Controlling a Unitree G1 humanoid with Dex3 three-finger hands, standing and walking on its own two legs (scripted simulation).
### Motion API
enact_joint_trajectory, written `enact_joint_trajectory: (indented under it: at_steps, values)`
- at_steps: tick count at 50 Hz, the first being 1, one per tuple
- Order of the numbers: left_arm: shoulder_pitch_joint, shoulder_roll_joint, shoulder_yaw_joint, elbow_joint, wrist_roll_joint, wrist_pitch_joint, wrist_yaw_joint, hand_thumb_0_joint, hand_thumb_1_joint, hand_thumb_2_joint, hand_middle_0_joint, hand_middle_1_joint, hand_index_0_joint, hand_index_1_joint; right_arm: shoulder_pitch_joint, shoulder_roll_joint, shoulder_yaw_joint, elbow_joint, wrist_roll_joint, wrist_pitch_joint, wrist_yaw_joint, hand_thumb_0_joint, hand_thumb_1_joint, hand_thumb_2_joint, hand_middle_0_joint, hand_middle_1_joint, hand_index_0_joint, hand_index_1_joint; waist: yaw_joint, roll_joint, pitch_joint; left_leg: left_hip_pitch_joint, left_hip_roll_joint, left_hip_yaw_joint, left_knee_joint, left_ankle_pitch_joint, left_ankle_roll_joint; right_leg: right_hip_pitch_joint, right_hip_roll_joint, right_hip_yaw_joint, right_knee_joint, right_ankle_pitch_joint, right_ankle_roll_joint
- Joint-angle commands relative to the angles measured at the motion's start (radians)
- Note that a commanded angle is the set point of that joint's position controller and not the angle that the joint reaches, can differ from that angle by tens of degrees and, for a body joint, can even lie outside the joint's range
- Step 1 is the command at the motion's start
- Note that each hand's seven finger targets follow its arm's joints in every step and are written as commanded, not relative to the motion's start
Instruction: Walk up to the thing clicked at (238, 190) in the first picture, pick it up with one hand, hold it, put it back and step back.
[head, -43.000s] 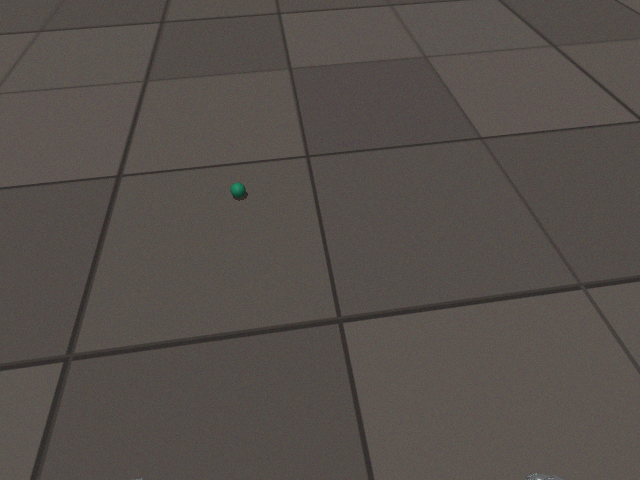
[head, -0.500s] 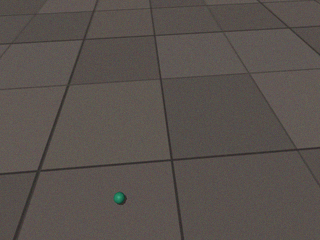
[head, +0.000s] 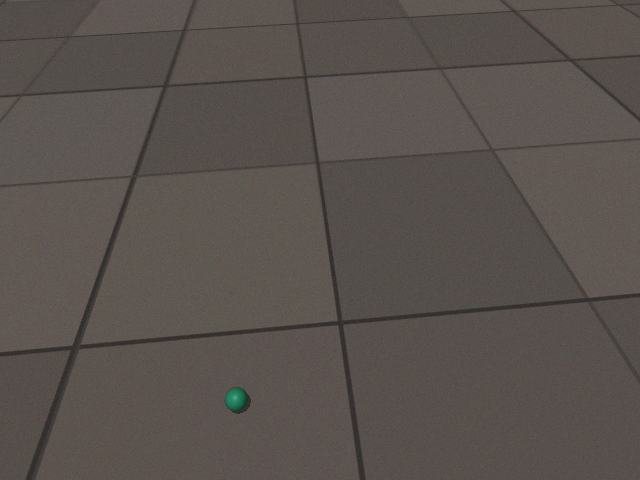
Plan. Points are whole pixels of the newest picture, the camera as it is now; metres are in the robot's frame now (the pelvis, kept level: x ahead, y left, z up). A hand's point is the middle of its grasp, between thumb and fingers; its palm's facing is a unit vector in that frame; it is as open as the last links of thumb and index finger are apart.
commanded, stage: stand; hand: left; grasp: from above
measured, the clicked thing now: (236, 398) +0.45 +0.30 -0.75
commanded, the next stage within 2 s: step back in 1.38 s
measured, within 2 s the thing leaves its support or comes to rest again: neither
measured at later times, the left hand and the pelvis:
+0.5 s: hand out of the picture +0.08 +0.24 -0.16, palm faces +0.01 -0.94 -0.33, open 7.4 cm; pelvis +0.01 -0.01 +0.00, yaw +0 degrees
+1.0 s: hand out of the picture +0.09 +0.24 -0.16, palm faces +0.01 -0.94 -0.33, open 7.4 cm; pelvis +0.01 -0.01 +0.00, yaw +0 degrees
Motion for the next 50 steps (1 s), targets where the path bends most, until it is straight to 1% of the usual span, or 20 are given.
enact_joint_trajectory:
  at_steps: [1, 5, 6, 8, 9, 11, 15, 17, 18, 23, 25, 28, 29, 30, 35, 36, 38, 40, 48, 50]
  values:
    - [-0.035, 0.196, 0.035, -0.049, 0.003, -0.026, 0.014, 0.000, 0.899, 0.900, -0.200, -0.300, -0.200, -0.300, -0.047, -0.185, -0.029, -0.056, 0.004, -0.025, -0.011, 0.000, -0.900, -0.900, 0.200, 0.300, 0.200, 0.300, 0.004, -0.015, -0.021, -0.010, 0.096, -0.090, -0.071, 0.054, 0.027, -0.027, -0.079, 0.072, -0.084, 0.049, -0.036]
    - [-0.049, 0.210, 0.039, -0.049, 0.000, -0.024, 0.011, 0.000, 0.899, 0.900, -0.200, -0.300, -0.200, -0.300, -0.040, -0.194, -0.025, -0.050, 0.005, -0.025, -0.011, 0.000, -0.900, -0.900, 0.200, 0.300, 0.200, 0.300, -0.002, 0.013, -0.010, -0.030, 0.094, -0.087, -0.081, 0.012, 0.025, -0.026, -0.079, 0.078, -0.083, 0.045, -0.039]
    - [-0.043, 0.207, 0.038, -0.047, 0.000, -0.022, 0.011, 0.000, 0.899, 0.900, -0.200, -0.300, -0.200, -0.300, -0.044, -0.192, -0.024, -0.051, 0.003, -0.025, -0.011, 0.000, -0.900, -0.900, 0.200, 0.300, 0.200, 0.300, 0.001, 0.009, -0.017, -0.026, 0.097, -0.091, -0.088, -0.001, 0.022, -0.029, -0.077, 0.073, -0.076, 0.020, -0.041]
    - [-0.038, 0.204, 0.037, -0.045, 0.000, -0.021, 0.009, 0.000, 0.899, 0.900, -0.200, -0.300, -0.200, -0.300, -0.043, -0.206, -0.026, -0.050, 0.006, -0.025, -0.010, 0.000, -0.900, -0.900, 0.200, 0.300, 0.200, 0.300, 0.002, 0.016, -0.025, -0.038, 0.101, -0.098, -0.094, -0.032, 0.028, -0.020, -0.076, 0.073, -0.075, 0.021, -0.040]
    - [-0.041, 0.205, 0.038, -0.045, 0.001, -0.021, 0.007, 0.000, 0.899, 0.900, -0.200, -0.300, -0.200, -0.300, -0.050, -0.205, -0.025, -0.052, 0.005, -0.025, -0.011, 0.000, -0.900, -0.900, 0.200, 0.300, 0.200, 0.300, 0.002, 0.006, -0.022, -0.035, 0.101, -0.099, -0.095, -0.029, 0.027, -0.031, -0.074, 0.073, -0.072, 0.023, -0.042]
    - [-0.046, 0.203, 0.037, -0.044, 0.001, -0.023, 0.008, 0.000, 0.899, 0.900, -0.200, -0.300, -0.200, -0.300, -0.054, -0.199, -0.021, -0.055, 0.005, -0.028, -0.011, 0.000, -0.900, -0.900, 0.200, 0.300, 0.200, 0.300, 0.004, 0.000, -0.030, -0.016, 0.105, -0.095, -0.081, 0.053, 0.028, -0.023, -0.082, 0.075, -0.068, 0.067, -0.043]
    - [-0.047, 0.201, 0.035, -0.044, -0.002, -0.026, 0.007, 0.000, 0.899, 0.900, -0.200, -0.300, -0.200, -0.300, -0.049, -0.208, -0.021, -0.049, 0.007, -0.032, -0.011, 0.000, -0.900, -0.900, 0.200, 0.300, 0.200, 0.300, 0.000, -0.003, -0.051, 0.010, 0.107, -0.088, -0.064, 0.128, 0.027, -0.017, -0.083, 0.074, -0.068, 0.105, -0.040]
    - [-0.051, 0.207, 0.036, -0.045, -0.004, -0.027, 0.006, 0.000, 0.899, 0.900, -0.200, -0.300, -0.200, -0.300, -0.043, -0.212, -0.018, -0.045, 0.007, -0.031, -0.012, 0.000, -0.900, -0.900, 0.200, 0.300, 0.200, 0.300, -0.001, -0.004, -0.057, 0.006, 0.107, -0.085, -0.064, 0.121, 0.029, -0.003, -0.086, 0.077, -0.073, 0.117, -0.040]
    - [-0.050, 0.209, 0.038, -0.045, -0.002, -0.027, 0.008, 0.000, 0.899, 0.900, -0.200, -0.300, -0.200, -0.300, -0.055, -0.210, -0.019, -0.050, 0.007, -0.032, -0.012, 0.000, -0.900, -0.900, 0.200, 0.300, 0.200, 0.300, 0.001, -0.013, -0.065, 0.028, 0.111, -0.085, -0.054, 0.165, 0.030, -0.008, -0.087, 0.074, -0.068, 0.148, -0.040]
    - [-0.060, 0.204, 0.036, -0.042, -0.006, -0.027, 0.008, 0.000, 0.899, 0.900, -0.200, -0.300, -0.200, -0.300, -0.051, -0.212, -0.018, -0.048, 0.007, -0.028, -0.012, 0.000, -0.900, -0.900, 0.200, 0.300, 0.200, 0.300, -0.002, -0.015, -0.058, 0.013, 0.109, -0.081, -0.057, 0.165, 0.027, 0.001, -0.085, 0.068, -0.076, 0.135, -0.036]
    - [-0.055, 0.211, 0.040, -0.043, -0.005, -0.029, 0.007, 0.000, 0.899, 0.900, -0.200, -0.300, -0.200, -0.300, -0.057, -0.214, -0.019, -0.051, 0.007, -0.029, -0.013, 0.000, -0.900, -0.900, 0.200, 0.300, 0.200, 0.300, 0.002, -0.011, -0.071, 0.031, 0.114, -0.077, -0.044, 0.214, 0.031, 0.010, -0.090, 0.070, -0.072, 0.196, -0.037]
    - [-0.068, 0.213, 0.041, -0.043, -0.006, -0.028, 0.006, 0.000, 0.899, 0.900, -0.200, -0.300, -0.200, -0.300, -0.054, -0.213, -0.016, -0.048, 0.009, -0.029, -0.012, 0.000, -0.900, -0.900, 0.200, 0.300, 0.200, 0.300, -0.003, -0.002, -0.060, 0.018, 0.110, -0.078, -0.058, 0.173, 0.024, 0.011, -0.088, 0.072, -0.079, 0.165, -0.036]
    - [-0.066, 0.219, 0.043, -0.047, -0.007, -0.028, 0.007, 0.000, 0.899, 0.900, -0.200, -0.300, -0.200, -0.300, -0.063, -0.215, -0.018, -0.052, 0.007, -0.030, -0.013, 0.000, -0.900, -0.900, 0.200, 0.300, 0.200, 0.300, 0.002, -0.006, -0.071, 0.031, 0.117, -0.078, -0.051, 0.200, 0.028, 0.012, -0.091, 0.072, -0.071, 0.180, -0.041]
    - [-0.073, 0.218, 0.043, -0.047, -0.007, -0.027, 0.006, 0.000, 0.899, 0.900, -0.200, -0.300, -0.200, -0.300, -0.060, -0.212, -0.017, -0.051, 0.008, -0.030, -0.013, 0.000, -0.900, -0.900, 0.200, 0.300, 0.200, 0.300, -0.004, -0.006, -0.072, 0.033, 0.114, -0.077, -0.055, 0.215, 0.022, 0.009, -0.089, 0.071, -0.071, 0.185, -0.039]
    - [-0.067, 0.219, 0.042, -0.049, -0.007, -0.028, 0.003, 0.000, 0.899, 0.900, -0.200, -0.300, -0.200, -0.300, -0.069, -0.220, -0.017, -0.053, 0.009, -0.033, -0.012, 0.000, -0.900, -0.900, 0.200, 0.300, 0.200, 0.300, 0.002, -0.004, -0.074, 0.041, 0.120, -0.079, -0.059, 0.221, 0.024, 0.014, -0.088, 0.068, -0.071, 0.181, -0.041]
    - [-0.079, 0.219, 0.043, -0.053, -0.006, -0.028, 0.003, 0.000, 0.899, 0.900, -0.200, -0.300, -0.200, -0.300, -0.064, -0.220, -0.016, -0.054, 0.009, -0.034, -0.012, 0.000, -0.900, -0.900, 0.200, 0.300, 0.200, 0.300, -0.003, -0.002, -0.072, 0.032, 0.118, -0.073, -0.055, 0.221, 0.024, 0.017, -0.091, 0.076, -0.075, 0.198, -0.040]
    - [-0.079, 0.224, 0.043, -0.053, -0.008, -0.027, 0.001, 0.000, 0.899, 0.900, -0.200, -0.300, -0.200, -0.300, -0.059, -0.222, -0.015, -0.050, 0.010, -0.033, -0.011, 0.000, -0.900, -0.900, 0.200, 0.300, 0.200, 0.300, -0.004, 0.004, -0.062, 0.020, 0.114, -0.077, -0.076, 0.156, 0.019, 0.011, -0.086, 0.073, -0.082, 0.131, -0.040]
    - [-0.077, 0.219, 0.041, -0.057, -0.006, -0.028, 0.001, 0.000, 0.899, 0.900, -0.200, -0.300, -0.200, -0.300, -0.072, -0.228, -0.017, -0.055, 0.008, -0.033, -0.011, 0.000, -0.900, -0.900, 0.200, 0.300, 0.200, 0.300, 0.001, 0.002, -0.067, 0.026, 0.121, -0.079, -0.064, 0.187, 0.026, 0.010, -0.090, 0.072, -0.081, 0.155, -0.041]
    - [-0.078, 0.225, 0.040, -0.058, -0.007, -0.029, -0.001, 0.000, 0.900, 0.900, -0.200, -0.300, -0.200, -0.300, -0.068, -0.230, -0.018, -0.054, 0.008, -0.033, -0.007, 0.000, -0.900, -0.900, 0.200, 0.300, 0.200, 0.300, -0.003, -0.007, -0.061, 0.017, 0.118, -0.083, -0.079, 0.150, 0.020, 0.001, -0.087, 0.070, -0.087, 0.111, -0.043]
    - [-0.069, 0.225, 0.039, -0.061, -0.007, -0.031, 0.000, 0.000, 0.900, 0.900, -0.200, -0.300, -0.200, -0.300, -0.076, -0.235, -0.020, -0.057, 0.009, -0.034, -0.008, 0.000, -0.900, -0.900, 0.200, 0.300, 0.200, 0.300, 0.000, -0.002, -0.076, 0.038, 0.123, -0.080, -0.060, 0.194, 0.027, 0.006, -0.093, 0.076, -0.084, 0.166, -0.045]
